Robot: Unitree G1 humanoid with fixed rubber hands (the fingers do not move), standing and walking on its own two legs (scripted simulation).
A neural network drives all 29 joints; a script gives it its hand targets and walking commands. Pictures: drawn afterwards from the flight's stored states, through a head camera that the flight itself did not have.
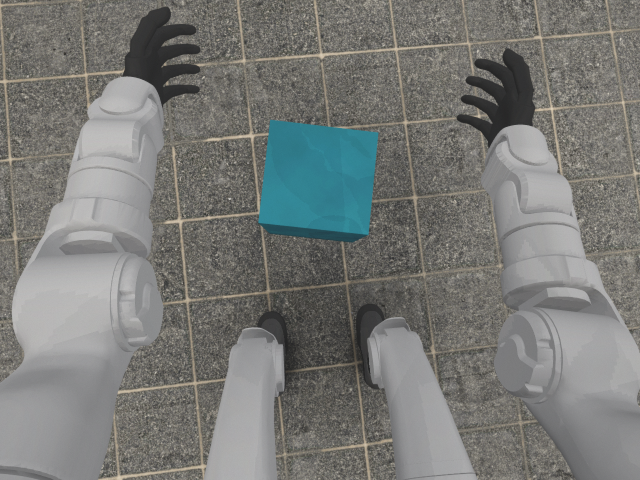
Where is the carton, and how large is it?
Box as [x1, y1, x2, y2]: [258, 120, 377, 241]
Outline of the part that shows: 270,120 258,222 270,233 343,241 353,241 368,234 377,132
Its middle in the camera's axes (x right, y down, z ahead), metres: -0.01 -0.12 +0.86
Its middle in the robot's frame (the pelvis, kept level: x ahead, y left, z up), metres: +0.51 -0.02 -0.52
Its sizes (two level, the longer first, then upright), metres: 0.210 0.200 0.250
